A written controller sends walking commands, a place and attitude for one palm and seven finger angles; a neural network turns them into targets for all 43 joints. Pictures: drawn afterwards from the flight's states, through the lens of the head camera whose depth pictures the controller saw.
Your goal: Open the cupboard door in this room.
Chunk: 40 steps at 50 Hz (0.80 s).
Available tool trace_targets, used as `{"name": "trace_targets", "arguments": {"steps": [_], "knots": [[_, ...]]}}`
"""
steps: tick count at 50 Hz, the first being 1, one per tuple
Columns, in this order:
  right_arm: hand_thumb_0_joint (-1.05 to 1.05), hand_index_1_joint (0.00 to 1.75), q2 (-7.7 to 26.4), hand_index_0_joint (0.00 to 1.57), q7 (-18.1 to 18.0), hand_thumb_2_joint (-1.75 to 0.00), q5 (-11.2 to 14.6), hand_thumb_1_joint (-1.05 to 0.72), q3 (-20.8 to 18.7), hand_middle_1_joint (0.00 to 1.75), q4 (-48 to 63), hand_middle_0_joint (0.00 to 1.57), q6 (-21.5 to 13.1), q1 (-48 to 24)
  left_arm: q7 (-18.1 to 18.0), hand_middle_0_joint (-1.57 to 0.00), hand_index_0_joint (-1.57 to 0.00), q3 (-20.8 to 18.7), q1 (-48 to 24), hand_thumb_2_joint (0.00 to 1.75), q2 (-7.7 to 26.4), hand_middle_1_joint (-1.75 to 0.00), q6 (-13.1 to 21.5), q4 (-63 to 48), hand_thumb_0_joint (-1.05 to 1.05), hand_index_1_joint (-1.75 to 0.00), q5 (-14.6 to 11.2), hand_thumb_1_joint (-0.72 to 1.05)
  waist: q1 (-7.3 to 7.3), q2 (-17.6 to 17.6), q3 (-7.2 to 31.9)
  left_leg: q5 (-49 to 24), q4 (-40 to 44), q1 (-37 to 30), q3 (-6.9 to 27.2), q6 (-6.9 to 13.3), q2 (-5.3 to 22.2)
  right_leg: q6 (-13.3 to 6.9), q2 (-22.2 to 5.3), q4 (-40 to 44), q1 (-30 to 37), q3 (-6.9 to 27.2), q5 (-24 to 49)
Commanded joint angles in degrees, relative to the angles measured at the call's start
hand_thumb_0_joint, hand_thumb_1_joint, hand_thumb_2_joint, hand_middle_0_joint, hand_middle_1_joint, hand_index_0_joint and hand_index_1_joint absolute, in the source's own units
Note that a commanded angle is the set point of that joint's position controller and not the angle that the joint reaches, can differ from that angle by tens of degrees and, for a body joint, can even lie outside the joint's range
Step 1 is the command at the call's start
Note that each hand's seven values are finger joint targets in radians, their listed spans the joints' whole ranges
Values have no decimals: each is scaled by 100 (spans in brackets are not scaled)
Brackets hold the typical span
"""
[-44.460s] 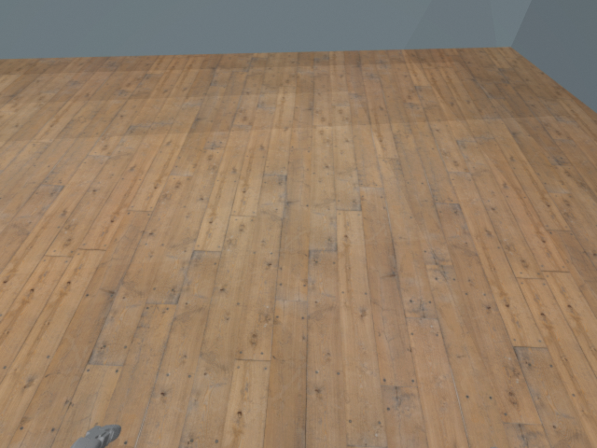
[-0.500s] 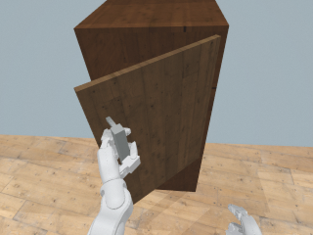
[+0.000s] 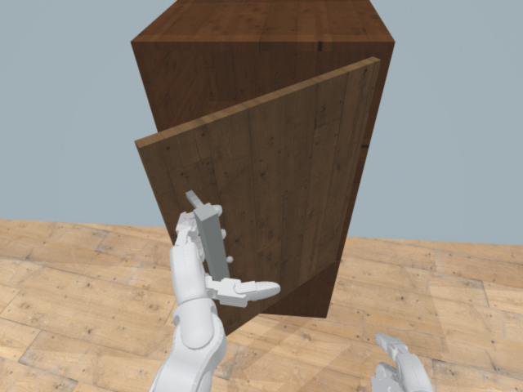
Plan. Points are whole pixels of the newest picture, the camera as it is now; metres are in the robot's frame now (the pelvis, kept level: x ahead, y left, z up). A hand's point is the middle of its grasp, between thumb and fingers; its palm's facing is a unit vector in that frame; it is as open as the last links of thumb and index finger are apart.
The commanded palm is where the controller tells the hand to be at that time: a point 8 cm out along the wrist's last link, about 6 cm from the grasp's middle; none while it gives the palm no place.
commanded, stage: open thumb and fingers to let go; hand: left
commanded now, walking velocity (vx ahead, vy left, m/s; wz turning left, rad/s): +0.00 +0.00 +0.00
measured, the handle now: (206, 238) +0.32 +0.11 +0.10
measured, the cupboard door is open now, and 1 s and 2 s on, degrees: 40 42 42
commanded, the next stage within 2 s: slide the hand sideways off the handle in 0.18 s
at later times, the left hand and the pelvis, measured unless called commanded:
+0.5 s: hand (223, 281) +0.25 +0.07 +0.10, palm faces -0.15 -0.99 -0.04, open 16.0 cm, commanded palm +0.23 +0.11 +0.10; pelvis -0.02 +0.02 +0.00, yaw +0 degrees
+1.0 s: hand (215, 292) +0.23 +0.08 +0.10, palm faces -0.10 -0.99 +0.00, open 16.0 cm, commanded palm +0.20 +0.15 +0.10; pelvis +0.00 +0.01 +0.00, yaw -3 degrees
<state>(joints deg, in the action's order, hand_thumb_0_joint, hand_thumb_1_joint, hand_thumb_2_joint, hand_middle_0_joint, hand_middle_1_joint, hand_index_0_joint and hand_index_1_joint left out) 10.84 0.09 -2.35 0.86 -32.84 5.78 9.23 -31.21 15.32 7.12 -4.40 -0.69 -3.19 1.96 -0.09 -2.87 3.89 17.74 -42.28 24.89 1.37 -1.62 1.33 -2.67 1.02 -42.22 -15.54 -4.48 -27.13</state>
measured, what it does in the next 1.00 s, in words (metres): stands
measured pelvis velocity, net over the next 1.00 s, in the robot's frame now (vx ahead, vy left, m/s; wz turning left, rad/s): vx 0.00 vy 0.01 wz -0.05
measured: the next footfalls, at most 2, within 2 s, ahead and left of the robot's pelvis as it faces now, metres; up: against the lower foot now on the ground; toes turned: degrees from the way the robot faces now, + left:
none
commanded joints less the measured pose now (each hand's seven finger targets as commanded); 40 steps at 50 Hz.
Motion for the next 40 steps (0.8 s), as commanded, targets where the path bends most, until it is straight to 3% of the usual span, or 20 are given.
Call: {"name": "trace_targets", "arguments": {"steps": [1, 4, 8, 14, 15, 16, 17, 18, 19, 21, 23, 25, 26, 30, 34, 37, 40], "knots": [[0, 30, 418, 20, -33, -90, 19, -90, -124, 30, 962, 20, -249, -899, -135, -21, -21, 41, -1441, 30, -702, -65, 292, -1214, 0, -65, 105, -50, -17, 704, 704, -1010, 230, -1025, -3, 280, -145, 168, -189, 964, -684, 232, 2050], [0, 30, 420, 20, 2, -90, 22, -90, -123, 30, 949, 20, -218, -948, -186, -18, -18, 130, -1575, 30, -795, -50, 217, -1137, 0, -50, 158, -50, -21, 496, 732, -1028, 242, -1059, 18, 272, -117, 102, -140, 899, -762, 169, 1870], [0, 30, 417, 20, 15, -90, 26, -90, -128, 30, 944, 20, -190, -996, -225, -15, -15, 84, -1577, 30, -825, -30, 133, -1022, 0, -30, 138, -50, -56, 580, 743, -961, 271, -1041, 31, 262, -98, 90, -113, 906, -785, 126, 1701], [0, 30, 418, 20, 38, -90, 30, -90, -117, 30, 894, 20, -198, -1084, -280, -15, -15, 185, -1914, 30, -958, -30, 83, -922, 0, -30, 137, -50, 12, 620, 643, -727, 258, -984, 81, 247, -86, 67, -82, 915, -987, 79, 1241], [0, 30, 643, 20, 121, -90, 42, -90, -133, 30, 822, 20, -152, -532, 946, -15, -15, 1353, -1888, 30, -398, -30, 395, -993, 0, -30, 619, -50, 555, 922, 287, -861, 377, -1112, 112, 346, -142, 142, -84, 851, -1226, 302, 1664], [0, 30, 593, 20, 62, -90, 121, -90, -164, 30, 993, 20, -172, -485, 1599, -15, -15, 851, -2086, 30, 58, -30, 702, -1242, 0, -30, 359, -50, 366, 790, 670, -941, 368, -1051, 102, 380, -127, 119, -88, 731, -1027, 303, 1913], [0, 30, 630, 20, -2, -90, 143, -90, -153, 30, 1035, 20, -173, -457, 2009, -15, -15, 731, -2089, 30, 343, -30, 904, -1306, 0, -30, 244, -50, 275, 609, 926, -1023, 352, -1081, 80, 402, -156, 95, -103, 638, -848, 353, 2109], [0, 30, 584, 20, -43, -90, 167, -90, -131, 30, 1116, 20, -212, -508, 2355, -15, -15, 670, -2131, 30, 453, -30, 1038, -1438, 0, -30, 124, -50, 218, 321, 1133, -1068, 339, -1200, 42, 398, -172, 78, -119, 601, -802, 349, 2196], [0, 30, 576, 20, -73, -90, 198, -90, -99, 30, 1147, 20, -268, -472, 2704, -15, -15, 715, -2113, 30, 455, -30, 1124, -1427, 0, -30, -26, -50, 297, 248, 1186, -1034, 315, -1297, 53, 401, -176, 74, -116, 604, -853, 312, 2133], [0, 30, 548, 20, -139, -90, 289, -90, -26, 30, 1276, 20, -382, -510, 3082, -15, -15, 534, -1926, 30, 384, -30, 1116, -1236, 0, -30, -459, -50, 267, 280, 963, -651, 387, -1212, 89, 372, -150, 84, -60, 731, -972, 239, 1625], [0, 30, 555, 20, -180, -90, 347, -90, 18, 30, 1312, 20, -522, -633, 3036, -15, -15, 316, -1833, 30, 190, -30, 1003, -1063, 0, -30, -844, -50, 228, 410, 629, -145, 546, -1097, 173, 316, -112, 109, -3, 871, -1105, 128, 978], [0, 30, 587, 20, -186, -90, 367, -90, 32, 30, 1329, 20, -614, -704, 2826, -15, -15, 44, -1596, 30, 199, -30, 880, -1034, 0, -30, -1011, -50, 113, 550, 506, 171, 668, -975, 206, 274, -99, 119, 17, 938, -1113, 83, 618], [0, 30, 601, 20, -178, -90, 351, -90, 24, 30, 1315, 20, -638, -700, 2685, -15, -15, -61, -1615, 30, 237, -30, 851, -1068, 0, -30, -992, -50, 97, 676, 556, 192, 697, -986, 206, 273, -97, 128, 19, 942, -1096, 76, 577], [0, 30, 597, 20, -41, -90, 297, -90, -16, 30, 1402, 20, -697, -601, 2305, -15, -15, -68, -1130, 30, 331, -30, 874, -1258, 0, -30, -618, -50, 6, 619, 539, 90, 737, -941, 157, 267, -65, 110, 18, 816, -1085, 60, 627], [0, 30, 599, 20, 6, -90, 271, -90, -13, 30, 1473, 20, -657, -620, 2236, -15, -15, -131, -1032, 30, 526, -30, 898, -1447, 0, -30, -424, -50, -13, 454, 459, 116, 714, -900, 77, 279, -71, 90, 4, 826, -1101, 118, 561], [0, 30, 613, 20, -5, -90, 252, -90, -12, 30, 1498, 20, -630, -589, 2247, -15, -15, -394, -761, 30, 791, -30, 891, -1509, 0, -30, -415, -50, -87, 505, 474, 77, 701, -855, 37, 287, -77, 81, 7, 881, -987, 157, 551], [0, 30, 581, 20, -18, -90, 254, -90, 9, 30, 1583, 20, -598, -605, 2335, -15, -15, -448, -361, 30, 762, -30, 846, -1723, 0, -30, -517, -50, -115, 433, 498, -121, 665, -900, -57, 292, -80, 99, 10, 911, -920, 177, 755]]}}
